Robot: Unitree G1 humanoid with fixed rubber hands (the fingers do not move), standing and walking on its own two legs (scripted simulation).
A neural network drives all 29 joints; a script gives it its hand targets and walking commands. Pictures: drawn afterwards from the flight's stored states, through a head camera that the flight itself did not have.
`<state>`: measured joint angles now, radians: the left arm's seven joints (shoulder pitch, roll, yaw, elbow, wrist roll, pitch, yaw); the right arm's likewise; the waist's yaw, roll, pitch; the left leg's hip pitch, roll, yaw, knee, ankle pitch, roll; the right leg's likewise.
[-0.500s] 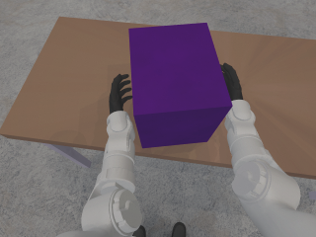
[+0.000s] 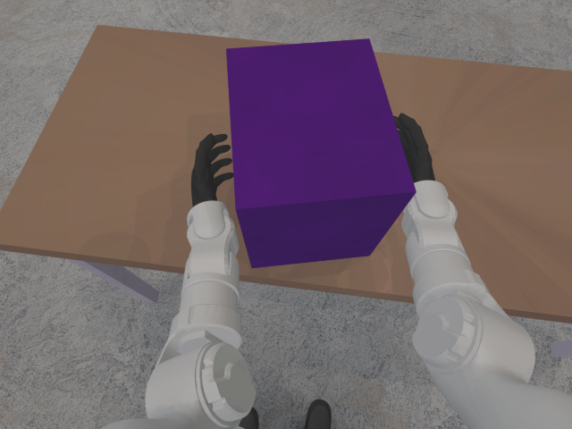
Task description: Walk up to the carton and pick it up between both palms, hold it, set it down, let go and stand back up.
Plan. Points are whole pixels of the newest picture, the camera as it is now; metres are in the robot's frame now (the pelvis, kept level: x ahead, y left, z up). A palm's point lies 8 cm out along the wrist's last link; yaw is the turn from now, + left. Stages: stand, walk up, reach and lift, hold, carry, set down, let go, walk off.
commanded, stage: set down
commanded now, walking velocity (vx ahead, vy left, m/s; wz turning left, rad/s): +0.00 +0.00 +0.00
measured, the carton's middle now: (305, 163) +0.48 +0.05 -0.01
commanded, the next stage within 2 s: none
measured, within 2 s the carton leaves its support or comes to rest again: neither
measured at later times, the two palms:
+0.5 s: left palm (203, 193) +0.41 +0.19 -0.01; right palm (405, 168) +0.49 -0.10 +0.00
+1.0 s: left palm (190, 167) +0.42 +0.20 +0.04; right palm (460, 144) +0.51 -0.16 +0.05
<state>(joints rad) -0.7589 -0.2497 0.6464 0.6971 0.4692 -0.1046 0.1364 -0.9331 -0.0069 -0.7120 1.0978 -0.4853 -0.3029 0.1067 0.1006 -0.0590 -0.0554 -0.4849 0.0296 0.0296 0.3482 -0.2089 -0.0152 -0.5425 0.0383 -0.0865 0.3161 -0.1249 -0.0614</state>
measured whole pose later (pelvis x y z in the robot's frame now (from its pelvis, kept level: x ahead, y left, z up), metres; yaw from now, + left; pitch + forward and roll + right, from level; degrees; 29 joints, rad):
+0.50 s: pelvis -0.01 +0.01 -0.02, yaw -2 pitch +31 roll -1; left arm -0.93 -0.01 0.25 1.16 0.03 -0.21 0.24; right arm -1.09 -0.26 -0.10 1.40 0.05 -0.26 0.02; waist 0.20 -0.01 -0.22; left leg -0.80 0.06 0.04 0.52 -0.26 -0.02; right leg -0.82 0.06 -0.08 0.40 -0.12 -0.06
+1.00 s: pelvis -0.02 +0.00 -0.02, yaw -2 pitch +31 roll -1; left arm -0.96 0.07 0.17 1.08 -0.12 -0.10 0.21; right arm -1.14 -0.43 0.08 1.36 0.27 -0.17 0.10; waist 0.22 0.01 -0.26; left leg -0.79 0.06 0.04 0.49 -0.23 -0.03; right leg -0.82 0.06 -0.08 0.39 -0.10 -0.07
